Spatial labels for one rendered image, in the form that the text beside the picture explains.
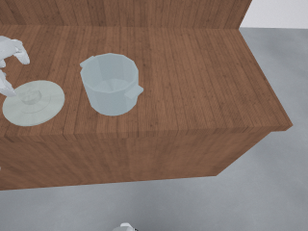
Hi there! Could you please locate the robot left hand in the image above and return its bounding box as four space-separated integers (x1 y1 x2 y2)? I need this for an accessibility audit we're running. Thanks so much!
0 36 30 97

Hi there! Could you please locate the pot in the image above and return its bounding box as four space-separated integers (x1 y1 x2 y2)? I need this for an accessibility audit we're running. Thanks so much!
80 53 143 116

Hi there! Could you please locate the lid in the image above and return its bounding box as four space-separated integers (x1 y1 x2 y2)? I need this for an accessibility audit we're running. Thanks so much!
2 80 65 126

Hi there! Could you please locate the knob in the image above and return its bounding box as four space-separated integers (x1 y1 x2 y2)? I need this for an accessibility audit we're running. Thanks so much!
18 87 42 105

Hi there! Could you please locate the left robot shin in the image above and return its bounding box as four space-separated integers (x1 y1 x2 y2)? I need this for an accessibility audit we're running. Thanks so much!
120 222 133 228

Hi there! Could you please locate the table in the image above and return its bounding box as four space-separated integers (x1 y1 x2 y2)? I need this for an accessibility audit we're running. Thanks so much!
0 0 293 191

